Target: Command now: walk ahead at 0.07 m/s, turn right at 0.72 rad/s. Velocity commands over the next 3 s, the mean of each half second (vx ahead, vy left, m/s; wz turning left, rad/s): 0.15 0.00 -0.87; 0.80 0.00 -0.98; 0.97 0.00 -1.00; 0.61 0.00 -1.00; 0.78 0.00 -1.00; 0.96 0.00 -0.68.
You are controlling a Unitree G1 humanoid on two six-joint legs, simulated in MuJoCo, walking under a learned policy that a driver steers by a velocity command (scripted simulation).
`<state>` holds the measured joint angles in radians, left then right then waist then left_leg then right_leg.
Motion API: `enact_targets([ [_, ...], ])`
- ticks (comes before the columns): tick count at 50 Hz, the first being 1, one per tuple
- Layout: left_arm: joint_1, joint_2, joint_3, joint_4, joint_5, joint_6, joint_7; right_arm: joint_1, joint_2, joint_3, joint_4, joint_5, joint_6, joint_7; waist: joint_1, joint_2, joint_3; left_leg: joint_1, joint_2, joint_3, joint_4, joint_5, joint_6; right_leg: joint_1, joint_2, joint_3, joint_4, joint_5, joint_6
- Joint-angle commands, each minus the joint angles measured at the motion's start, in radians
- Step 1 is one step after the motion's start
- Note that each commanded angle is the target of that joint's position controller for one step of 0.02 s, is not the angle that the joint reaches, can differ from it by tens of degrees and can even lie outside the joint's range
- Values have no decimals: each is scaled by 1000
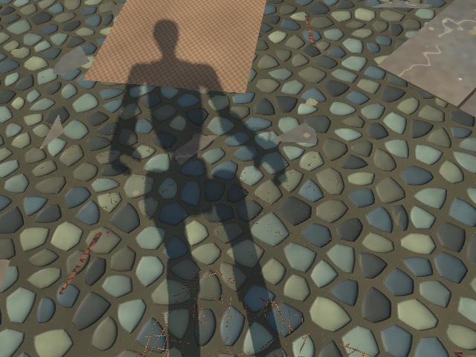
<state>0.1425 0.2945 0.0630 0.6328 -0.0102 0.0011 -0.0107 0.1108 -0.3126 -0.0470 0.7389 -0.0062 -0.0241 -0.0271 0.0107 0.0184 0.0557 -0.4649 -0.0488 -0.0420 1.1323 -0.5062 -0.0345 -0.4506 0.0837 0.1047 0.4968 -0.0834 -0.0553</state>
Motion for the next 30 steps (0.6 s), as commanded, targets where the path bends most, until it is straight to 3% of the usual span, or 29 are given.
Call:
enact_targets([
  [1, -41, 154, 53, -103, -1, 13, 23, 36, -92, -28, -68, -8, 8, -8, -42, -101, -182, -74, 12, -52, -132, 63, -16, 197, -201, 342, -173, 138, -190],
  [3, -25, 166, 65, -105, 4, 25, 39, 31, -64, -21, -66, 1, 8, -3, -40, -127, -209, -8, -21, -50, -255, 85, -30, 183, -179, 348, -166, 150, -185],
  [6, -15, 187, 81, -111, -6, 38, 54, 13, -60, -21, -69, 9, 9, 8, -29, -150, -235, 78, -40, -67, -389, 167, -33, 165, -165, 391, -167, 59, -156],
  [9, -9, 184, 88, -118, -10, 50, 57, 11, -71, -32, -73, 15, 9, 18, -24, -183, -214, 149, -41, -79, -529, 203, -18, 150, -147, 451, -164, -65, -118],
  [11, -17, 165, 85, -123, -23, 56, 58, 71, -90, -50, -53, 12, 8, 18, -57, -168, -200, 303, 7, -69, -730, 319, 14, 66, -92, 438, -112, -191, -62],
  [12, 43, 111, 71, -115, -24, 59, 56, 86, -148, -66, -59, -5, 14, 11, -32, -29, -226, 430, 203, -214, -803, 283, 86, -52, -8, 337, 67, -444, -10],
  [13, 44, 108, 75, -143, -32, 49, 51, 39, -204, -75, -74, -49, 21, 12, 3, 280, -174, 361, 405, -486, -894, 283, 227, -208, 121, 115, 332, -515, 38],
  [14, 69, 201, 100, -126, -12, 35, 44, -38, -153, -67, -112, -62, 12, 5, 26, 233, -126, 292, 446, -498, -914, 288, 267, -233, 18, 118, 518, -449, 76],
  [15, 89, 229, 111, -97, -13, 39, 41, -103, -96, -53, -133, -47, 10, -7, 46, 158, -103, 261, 389, -371, -886, 293, 231, -213, -8, 86, 599, -375, 87],
  [16, 120, 207, 109, -68, -10, 51, 46, -134, -68, -46, -146, -29, 11, -15, 52, 105, -91, 255, 321, -271, -863, 313, 194, -205, -14, 64, 659, -322, 100],
  [17, 138, 182, 101, -65, -1, 58, 46, -111, -74, -46, -139, -9, 11, -24, 43, 105, -106, 299, 308, -234, -874, 240, 176, -252, -33, 30, 740, -257, 107],
  [19, 104, 152, 84, -91, -12, 51, 31, -23, -94, -48, -126, 5, 3, -32, -3, 139, -106, 367, 306, -193, -927, 72, 166, -341, -88, -42, 805, -196, 113],
  [23, -11, 124, 63, -140, -20, 23, 17, 132, -136, -64, -97, -2, -21, -22, -93, 128, -67, 497, 340, -172, -974, -108, 168, -464, -161, -83, 729, -196, 128],
  [27, -33, 100, 51, -156, -23, 10, 5, 160, -162, -77, -83, -6, -41, -10, -91, 130, -29, 488, 392, -104, -1013, -86, 180, -457, -210, -77, 649, -164, 123],
  [28, -75, 101, 42, -157, 89, 40, -49, 235, -164, -70, -58, -46, -35, 13, -99, 6, -29, 428, 404, -40, -1023, -104, 166, -380, -159, -104, 609, -161, 100],
  [30, -86, 84, 38, -162, 57, 51, -93, 207, -177, -76, -58, -42, -39, 26, -80, 123, -4, 390, 405, 42, -1031, -94, 133, -334, -176, -116, 536, -135, 73],
])
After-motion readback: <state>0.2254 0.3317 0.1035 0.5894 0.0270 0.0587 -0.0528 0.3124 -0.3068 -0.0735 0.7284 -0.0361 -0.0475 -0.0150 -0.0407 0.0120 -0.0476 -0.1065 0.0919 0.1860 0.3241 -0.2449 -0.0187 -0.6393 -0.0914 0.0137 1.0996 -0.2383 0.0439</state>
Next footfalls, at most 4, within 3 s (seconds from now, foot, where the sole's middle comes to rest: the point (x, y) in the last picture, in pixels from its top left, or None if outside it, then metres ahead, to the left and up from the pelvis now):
0.22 left None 0.13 0.14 -0.77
0.80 right None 0.10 -0.22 -0.77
1.22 left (466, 335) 0.48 -0.54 -0.77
1.68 right None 0.35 -1.00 -0.77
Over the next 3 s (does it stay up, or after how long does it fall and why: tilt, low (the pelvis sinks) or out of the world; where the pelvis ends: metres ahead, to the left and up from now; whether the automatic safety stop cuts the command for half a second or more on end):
stays up -0.19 -1.53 -0.01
